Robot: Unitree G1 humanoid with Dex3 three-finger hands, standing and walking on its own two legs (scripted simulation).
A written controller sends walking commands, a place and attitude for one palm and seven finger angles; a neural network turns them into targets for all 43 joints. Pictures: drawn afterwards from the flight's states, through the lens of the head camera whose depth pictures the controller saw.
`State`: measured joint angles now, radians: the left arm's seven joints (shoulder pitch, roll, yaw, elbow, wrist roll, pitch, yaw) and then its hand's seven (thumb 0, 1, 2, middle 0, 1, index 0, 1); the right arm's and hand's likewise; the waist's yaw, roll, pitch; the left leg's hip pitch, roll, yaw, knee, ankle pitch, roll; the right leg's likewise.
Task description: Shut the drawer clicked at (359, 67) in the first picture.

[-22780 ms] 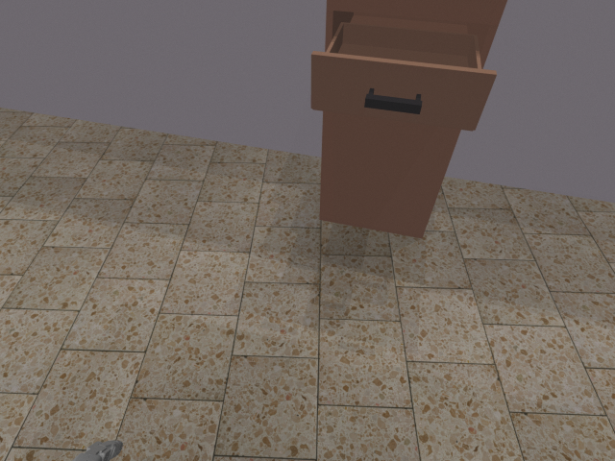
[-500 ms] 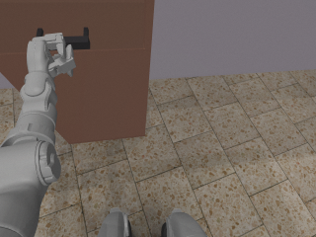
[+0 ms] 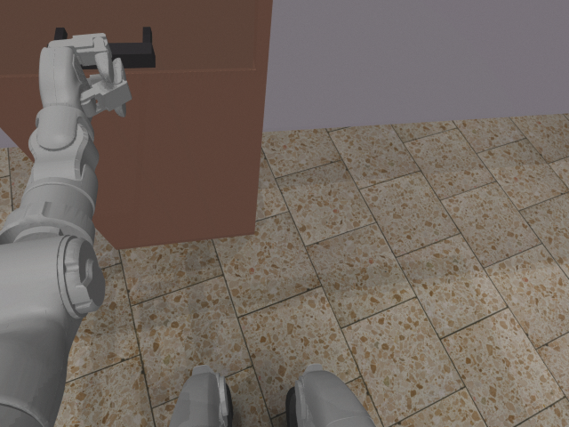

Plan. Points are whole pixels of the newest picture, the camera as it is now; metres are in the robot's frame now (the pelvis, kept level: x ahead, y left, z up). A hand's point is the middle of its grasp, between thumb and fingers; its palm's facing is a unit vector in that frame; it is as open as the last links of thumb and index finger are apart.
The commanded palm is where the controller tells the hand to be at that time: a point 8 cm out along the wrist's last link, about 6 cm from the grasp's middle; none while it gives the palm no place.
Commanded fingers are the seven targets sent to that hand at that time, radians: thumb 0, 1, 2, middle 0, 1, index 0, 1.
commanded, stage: pull the fist back off the drawer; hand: left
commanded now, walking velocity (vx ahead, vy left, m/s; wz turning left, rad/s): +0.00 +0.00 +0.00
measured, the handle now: (104, 45) +0.62 +0.19 +0.10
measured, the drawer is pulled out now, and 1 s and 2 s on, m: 0.00 0.00 0.00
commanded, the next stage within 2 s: draw the hand back to the body in 0.40 s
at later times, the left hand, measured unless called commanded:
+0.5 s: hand (121, 93) +0.53 +0.16 +0.10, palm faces +0.09 -1.00 -0.02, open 3.3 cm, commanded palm +0.49 +0.20 +0.11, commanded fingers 0.00 0.90 0.90 -1.40 -1.60 -1.40 -1.60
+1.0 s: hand (63, 155) +0.40 +0.18 +0.16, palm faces +0.06 -1.00 -0.03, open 3.3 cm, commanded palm +0.36 +0.23 +0.17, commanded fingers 0.00 0.90 0.90 -1.40 -1.60 -1.40 -1.60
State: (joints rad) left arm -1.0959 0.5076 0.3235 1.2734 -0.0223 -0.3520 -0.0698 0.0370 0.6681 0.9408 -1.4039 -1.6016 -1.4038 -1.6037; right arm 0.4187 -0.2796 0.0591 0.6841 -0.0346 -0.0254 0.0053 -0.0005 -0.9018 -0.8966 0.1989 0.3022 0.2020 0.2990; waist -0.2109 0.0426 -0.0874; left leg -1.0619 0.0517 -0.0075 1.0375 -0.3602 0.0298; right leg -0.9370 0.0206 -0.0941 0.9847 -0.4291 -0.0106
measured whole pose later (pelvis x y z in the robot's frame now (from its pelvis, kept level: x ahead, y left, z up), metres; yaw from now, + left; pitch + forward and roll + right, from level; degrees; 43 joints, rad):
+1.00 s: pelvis +0.06 -0.01 +0.05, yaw +1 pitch +7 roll -1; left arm -0.19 0.27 0.22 0.33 -0.25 -0.16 -0.17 0.02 0.90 0.90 -1.41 -1.60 -1.41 -1.60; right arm 0.23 -0.27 0.02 0.58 0.06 -0.01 -0.03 0.00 -0.90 -0.90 0.20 0.30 0.20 0.30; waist -0.02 0.06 -0.08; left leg -0.50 0.03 0.03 0.73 -0.35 0.01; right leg -0.39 0.01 -0.06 0.69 -0.41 -0.02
